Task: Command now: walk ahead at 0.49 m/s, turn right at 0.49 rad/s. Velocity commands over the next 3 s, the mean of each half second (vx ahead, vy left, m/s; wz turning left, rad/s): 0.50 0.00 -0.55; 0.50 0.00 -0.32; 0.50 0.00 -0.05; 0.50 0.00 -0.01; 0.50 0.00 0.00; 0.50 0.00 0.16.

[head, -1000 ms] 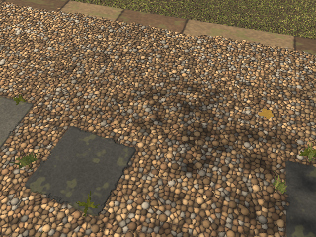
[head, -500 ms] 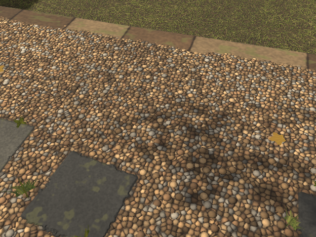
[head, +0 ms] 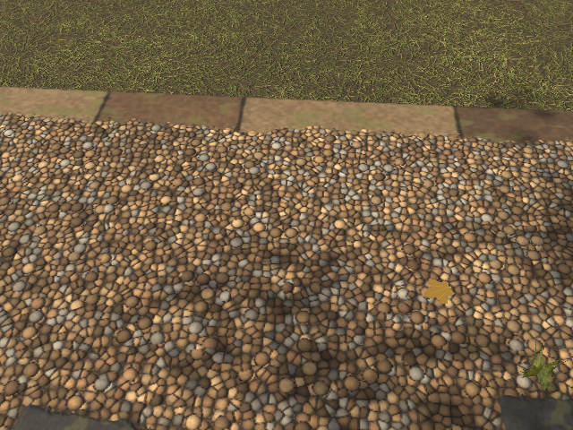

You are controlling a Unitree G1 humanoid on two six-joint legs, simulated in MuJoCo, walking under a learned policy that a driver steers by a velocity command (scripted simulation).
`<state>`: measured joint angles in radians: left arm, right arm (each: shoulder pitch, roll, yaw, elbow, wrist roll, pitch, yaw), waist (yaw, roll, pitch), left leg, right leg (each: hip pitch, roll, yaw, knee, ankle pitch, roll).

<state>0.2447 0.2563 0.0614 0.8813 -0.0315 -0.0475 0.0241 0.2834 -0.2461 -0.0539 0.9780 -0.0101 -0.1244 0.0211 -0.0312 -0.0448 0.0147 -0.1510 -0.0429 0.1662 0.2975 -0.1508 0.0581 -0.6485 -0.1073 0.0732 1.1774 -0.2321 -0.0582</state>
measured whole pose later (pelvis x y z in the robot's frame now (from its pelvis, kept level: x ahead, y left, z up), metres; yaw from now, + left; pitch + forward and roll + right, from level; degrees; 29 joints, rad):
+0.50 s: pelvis +0.26 -0.11 +0.00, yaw -17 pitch +2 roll +1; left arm 0.29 0.24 0.07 0.75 -0.01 -0.07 -0.03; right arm 0.12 -0.29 -0.06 0.81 0.00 -0.12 0.00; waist 0.02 0.03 0.04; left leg -0.57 0.11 -0.05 1.15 -0.29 0.01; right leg -0.29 0.09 0.01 0.42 -0.16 -0.10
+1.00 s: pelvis +0.56 -0.14 +0.00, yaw -25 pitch +2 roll +1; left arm 0.29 0.27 0.05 0.76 -0.01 -0.07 0.00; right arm 0.24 -0.26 -0.05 0.82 0.00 -0.11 0.03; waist -0.01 -0.04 0.01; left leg -0.29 -0.06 0.04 0.42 -0.16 0.06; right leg -0.49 -0.02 0.06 1.17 -0.33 -0.04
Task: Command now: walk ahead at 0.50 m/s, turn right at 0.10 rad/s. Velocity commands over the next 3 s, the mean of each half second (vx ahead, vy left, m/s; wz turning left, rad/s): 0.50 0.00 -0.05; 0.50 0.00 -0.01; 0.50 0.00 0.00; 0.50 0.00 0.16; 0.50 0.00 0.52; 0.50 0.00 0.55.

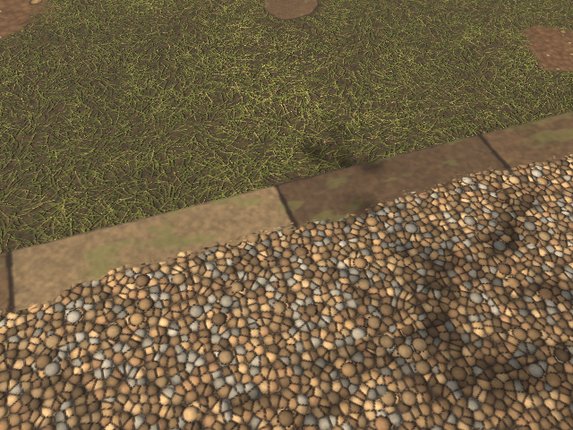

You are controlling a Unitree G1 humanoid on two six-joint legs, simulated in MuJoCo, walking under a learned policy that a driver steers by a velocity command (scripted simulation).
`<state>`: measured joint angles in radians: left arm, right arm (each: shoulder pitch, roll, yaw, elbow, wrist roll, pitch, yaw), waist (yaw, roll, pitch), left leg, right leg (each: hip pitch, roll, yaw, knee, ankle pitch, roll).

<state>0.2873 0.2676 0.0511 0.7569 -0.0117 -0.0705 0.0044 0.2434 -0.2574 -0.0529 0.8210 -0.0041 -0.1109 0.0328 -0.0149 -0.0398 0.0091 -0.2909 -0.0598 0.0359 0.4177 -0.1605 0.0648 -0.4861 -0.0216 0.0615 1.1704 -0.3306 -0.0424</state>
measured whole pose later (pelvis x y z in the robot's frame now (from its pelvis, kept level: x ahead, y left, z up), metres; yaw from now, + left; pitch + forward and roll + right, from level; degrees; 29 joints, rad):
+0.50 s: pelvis +0.27 -0.06 +0.00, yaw +0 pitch +2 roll +0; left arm 0.17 0.25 0.05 0.70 0.00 -0.09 -0.03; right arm 0.32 -0.29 -0.03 0.87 0.02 -0.08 0.01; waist -0.02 0.02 0.02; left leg -0.39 0.04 -0.03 1.16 -0.39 0.03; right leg -0.37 0.03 -0.04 0.48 -0.15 -0.06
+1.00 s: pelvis +0.53 +0.01 -0.01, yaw +1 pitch +2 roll -1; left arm 0.35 0.28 0.05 0.88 -0.02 -0.07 0.00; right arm 0.12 -0.26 -0.04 0.77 0.01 -0.09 0.04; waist 0.03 -0.01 0.02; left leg -0.44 -0.01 0.04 0.55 -0.17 0.05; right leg -0.29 0.00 0.04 1.07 -0.47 -0.03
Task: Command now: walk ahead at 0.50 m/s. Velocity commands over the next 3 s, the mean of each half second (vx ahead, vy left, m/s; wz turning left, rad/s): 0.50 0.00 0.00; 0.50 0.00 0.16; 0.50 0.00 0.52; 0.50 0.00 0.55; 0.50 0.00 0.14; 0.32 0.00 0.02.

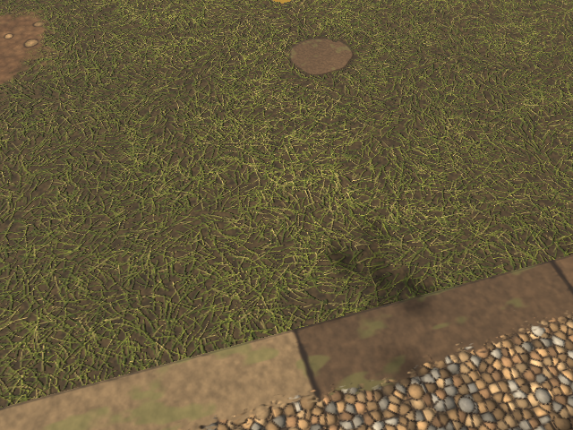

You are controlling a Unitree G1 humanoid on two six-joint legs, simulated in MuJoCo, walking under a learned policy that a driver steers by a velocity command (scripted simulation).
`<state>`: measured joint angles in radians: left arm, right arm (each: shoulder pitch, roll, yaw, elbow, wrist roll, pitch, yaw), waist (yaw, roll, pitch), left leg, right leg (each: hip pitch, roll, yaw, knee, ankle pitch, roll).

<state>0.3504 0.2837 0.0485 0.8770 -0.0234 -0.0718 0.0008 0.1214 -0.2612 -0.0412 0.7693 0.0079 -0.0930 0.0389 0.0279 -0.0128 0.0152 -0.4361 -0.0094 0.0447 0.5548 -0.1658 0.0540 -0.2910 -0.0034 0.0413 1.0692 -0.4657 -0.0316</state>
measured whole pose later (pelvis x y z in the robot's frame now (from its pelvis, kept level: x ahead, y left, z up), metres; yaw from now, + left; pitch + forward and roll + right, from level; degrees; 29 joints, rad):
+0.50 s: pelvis +0.26 -0.04 -0.01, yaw +0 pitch +2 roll +1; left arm 0.05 0.24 0.04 0.76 -0.01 -0.09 -0.04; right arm 0.40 -0.28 -0.06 0.93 0.01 -0.03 -0.01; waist -0.06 0.00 0.02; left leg -0.05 0.01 0.01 0.62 -0.49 0.02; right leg -0.49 -0.01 -0.04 0.55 -0.09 -0.07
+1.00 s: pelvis +0.51 -0.02 -0.01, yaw +6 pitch +1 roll -2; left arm 0.35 0.25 0.07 0.91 0.01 -0.07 0.01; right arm 0.18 -0.26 -0.08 0.80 0.01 -0.04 0.05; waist 0.04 0.01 -0.03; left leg -0.53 0.03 0.03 0.85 -0.16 0.08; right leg 0.00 -0.02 -0.14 0.50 -0.48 0.00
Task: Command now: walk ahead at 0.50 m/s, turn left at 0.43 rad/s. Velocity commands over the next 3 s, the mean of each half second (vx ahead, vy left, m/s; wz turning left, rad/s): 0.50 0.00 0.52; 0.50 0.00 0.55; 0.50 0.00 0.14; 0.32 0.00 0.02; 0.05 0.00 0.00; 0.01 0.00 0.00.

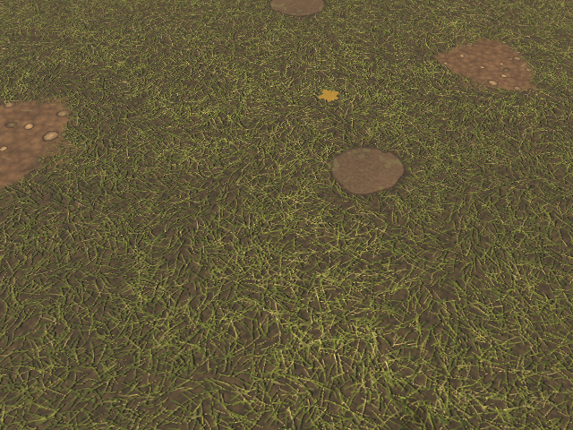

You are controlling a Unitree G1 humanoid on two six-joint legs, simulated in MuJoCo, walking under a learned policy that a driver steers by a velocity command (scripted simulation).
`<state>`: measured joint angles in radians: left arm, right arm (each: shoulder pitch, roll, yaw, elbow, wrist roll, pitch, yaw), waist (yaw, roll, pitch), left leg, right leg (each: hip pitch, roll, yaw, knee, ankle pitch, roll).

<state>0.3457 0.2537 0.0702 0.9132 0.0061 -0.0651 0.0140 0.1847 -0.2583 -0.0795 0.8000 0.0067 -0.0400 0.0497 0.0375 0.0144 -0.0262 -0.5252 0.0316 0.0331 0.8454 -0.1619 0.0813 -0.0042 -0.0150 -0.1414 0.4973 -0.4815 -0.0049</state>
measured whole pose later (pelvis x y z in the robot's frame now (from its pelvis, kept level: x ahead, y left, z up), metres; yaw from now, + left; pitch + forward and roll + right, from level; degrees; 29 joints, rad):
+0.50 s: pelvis +0.29 +0.00 -0.07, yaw +18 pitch +3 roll +2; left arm -0.02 0.25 0.05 0.63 0.01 -0.13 -0.08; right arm 0.52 -0.25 -0.07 0.80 0.05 -0.02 -0.07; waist -0.12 -0.08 -0.05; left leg -0.12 -0.13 -0.25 0.92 -0.84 0.04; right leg -0.45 -0.01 0.11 0.34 0.46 -0.04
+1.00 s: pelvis +0.56 +0.07 -0.17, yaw +33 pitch +4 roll -1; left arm 0.41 0.25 0.06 0.94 -0.01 -0.05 0.03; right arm -0.01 -0.22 -0.06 0.59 0.02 -0.04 0.05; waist 0.09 0.01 0.00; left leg -0.60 -0.03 0.03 0.62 -0.10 0.10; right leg 0.07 0.02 -0.17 0.35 -0.46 -0.03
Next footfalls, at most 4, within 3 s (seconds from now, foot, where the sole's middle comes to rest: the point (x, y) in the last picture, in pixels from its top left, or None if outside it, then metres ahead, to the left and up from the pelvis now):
0.54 right None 0.48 -0.08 -0.93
1.02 left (216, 401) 0.66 0.23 -0.93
1.52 right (243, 291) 1.02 0.19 -0.93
1.96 left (152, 278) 1.06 0.49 -0.93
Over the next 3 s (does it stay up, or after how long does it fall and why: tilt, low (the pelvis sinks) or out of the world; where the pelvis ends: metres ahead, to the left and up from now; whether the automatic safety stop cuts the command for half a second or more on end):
stays up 1.07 0.33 -0.16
